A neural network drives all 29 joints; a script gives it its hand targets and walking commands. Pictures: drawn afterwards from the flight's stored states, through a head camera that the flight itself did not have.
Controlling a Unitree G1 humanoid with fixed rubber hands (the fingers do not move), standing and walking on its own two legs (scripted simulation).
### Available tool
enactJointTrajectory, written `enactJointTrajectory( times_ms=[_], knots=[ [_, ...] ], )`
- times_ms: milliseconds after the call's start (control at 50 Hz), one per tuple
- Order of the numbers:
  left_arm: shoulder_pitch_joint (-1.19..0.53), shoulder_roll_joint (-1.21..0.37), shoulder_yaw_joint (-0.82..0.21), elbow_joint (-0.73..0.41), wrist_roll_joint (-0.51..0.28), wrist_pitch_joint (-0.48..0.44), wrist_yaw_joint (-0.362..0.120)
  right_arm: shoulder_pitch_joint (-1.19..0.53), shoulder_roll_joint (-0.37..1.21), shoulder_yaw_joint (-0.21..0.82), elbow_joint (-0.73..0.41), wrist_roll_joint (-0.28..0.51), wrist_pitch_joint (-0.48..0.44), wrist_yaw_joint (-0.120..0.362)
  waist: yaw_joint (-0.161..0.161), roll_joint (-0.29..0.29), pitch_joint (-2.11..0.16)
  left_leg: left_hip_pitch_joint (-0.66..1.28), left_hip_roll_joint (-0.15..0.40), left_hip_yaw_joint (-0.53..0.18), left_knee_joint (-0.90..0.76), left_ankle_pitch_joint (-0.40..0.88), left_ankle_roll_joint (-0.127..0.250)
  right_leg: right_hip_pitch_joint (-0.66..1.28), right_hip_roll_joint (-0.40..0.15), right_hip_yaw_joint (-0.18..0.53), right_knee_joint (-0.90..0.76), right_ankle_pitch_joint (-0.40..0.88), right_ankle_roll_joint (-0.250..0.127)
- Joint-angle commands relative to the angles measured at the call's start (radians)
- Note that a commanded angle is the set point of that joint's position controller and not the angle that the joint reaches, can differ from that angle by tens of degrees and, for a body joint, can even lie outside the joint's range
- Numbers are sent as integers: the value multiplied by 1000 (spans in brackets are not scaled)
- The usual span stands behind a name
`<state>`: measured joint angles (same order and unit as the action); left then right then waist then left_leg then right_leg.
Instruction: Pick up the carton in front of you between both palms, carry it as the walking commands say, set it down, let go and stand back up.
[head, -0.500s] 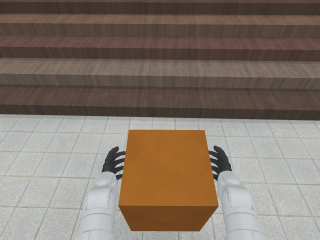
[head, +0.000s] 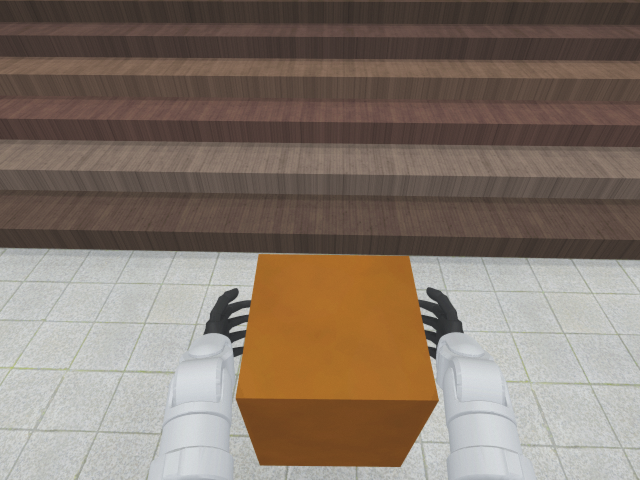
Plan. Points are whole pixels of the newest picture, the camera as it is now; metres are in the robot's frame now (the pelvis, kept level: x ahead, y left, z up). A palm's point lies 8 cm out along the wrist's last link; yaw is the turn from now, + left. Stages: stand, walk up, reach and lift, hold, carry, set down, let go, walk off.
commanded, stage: reach and lift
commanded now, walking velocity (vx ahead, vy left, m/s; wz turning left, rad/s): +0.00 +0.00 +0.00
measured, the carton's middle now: (332, 364) +0.31 +0.00 -0.04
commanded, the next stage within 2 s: hold in 0.60 s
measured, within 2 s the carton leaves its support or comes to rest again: neither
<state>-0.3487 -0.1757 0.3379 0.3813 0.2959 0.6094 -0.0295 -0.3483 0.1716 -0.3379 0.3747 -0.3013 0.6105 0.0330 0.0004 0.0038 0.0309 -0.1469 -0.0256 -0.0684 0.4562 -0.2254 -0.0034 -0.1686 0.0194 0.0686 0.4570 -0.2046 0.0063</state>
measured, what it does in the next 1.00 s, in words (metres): stands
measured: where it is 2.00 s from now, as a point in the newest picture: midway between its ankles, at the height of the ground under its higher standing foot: outside the picture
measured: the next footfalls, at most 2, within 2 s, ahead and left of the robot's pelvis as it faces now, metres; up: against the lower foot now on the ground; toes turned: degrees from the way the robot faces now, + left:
none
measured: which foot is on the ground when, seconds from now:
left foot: down 0.00-1.00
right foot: down 0.00-1.00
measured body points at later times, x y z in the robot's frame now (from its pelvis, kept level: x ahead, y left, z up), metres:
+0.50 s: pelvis +0.02 +0.00 +0.01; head -0.01 +0.00 +0.46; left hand +0.32 +0.15 +0.03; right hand +0.32 -0.15 +0.03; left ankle +0.02 +0.12 -0.74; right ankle +0.03 -0.12 -0.74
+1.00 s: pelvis +0.00 +0.00 +0.01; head -0.04 +0.00 +0.45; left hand +0.31 +0.15 +0.05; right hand +0.31 -0.15 +0.05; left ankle +0.02 +0.12 -0.74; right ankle +0.03 -0.12 -0.74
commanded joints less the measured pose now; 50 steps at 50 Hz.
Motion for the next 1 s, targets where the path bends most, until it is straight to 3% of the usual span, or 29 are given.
enactJointTrajectory(
  times_ms=[0,380,580,680,800,980],
  knots=[
    [-479,-902,-537,20,-189,-5,-213,-463,910,546,22,191,-1,209,0,-5,-233,30,-58,-4,-105,70,7,109,64,-3,-85,74,-8],
    [-327,-852,-601,-140,-229,34,-200,-299,884,607,-125,234,42,185,-1,-7,-244,110,-70,-10,-134,262,1,198,69,9,-120,287,5],
    [-341,-852,-617,-168,-241,61,-193,-319,866,617,-151,243,65,184,2,0,-210,107,-66,-8,-145,202,1,185,71,4,-131,205,-1],
    [-313,-861,-672,-247,-278,102,-182,-308,855,678,-239,278,103,180,-1,3,-252,149,-64,-16,-152,259,-5,216,74,4,-136,255,1],
    [-333,-816,-606,-189,-240,134,-180,-315,805,598,-178,237,137,183,-6,5,-103,92,-58,-9,-183,87,0,165,69,-5,-166,77,-6],
    [-418,-850,-605,-162,-242,124,-190,-410,839,612,-162,246,126,192,1,-1,-155,91,-54,-4,-167,40,6,162,64,-6,-147,36,-7]
  ],
)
